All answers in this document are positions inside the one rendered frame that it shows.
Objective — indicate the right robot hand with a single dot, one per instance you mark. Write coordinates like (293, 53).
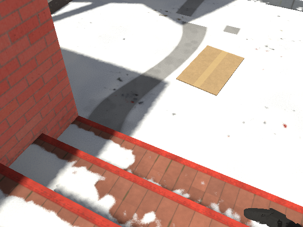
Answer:
(270, 217)

